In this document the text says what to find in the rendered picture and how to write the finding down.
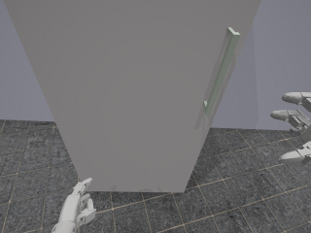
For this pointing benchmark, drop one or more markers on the robot left hand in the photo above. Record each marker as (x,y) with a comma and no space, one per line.
(72,209)

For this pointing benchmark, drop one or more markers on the fridge door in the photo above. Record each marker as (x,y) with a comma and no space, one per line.
(125,81)

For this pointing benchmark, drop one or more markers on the robot right hand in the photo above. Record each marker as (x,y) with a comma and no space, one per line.
(299,121)

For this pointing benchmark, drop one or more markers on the handle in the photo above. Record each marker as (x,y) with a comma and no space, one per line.
(229,51)

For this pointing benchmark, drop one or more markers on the left robot forearm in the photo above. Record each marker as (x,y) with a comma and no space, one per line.
(65,226)

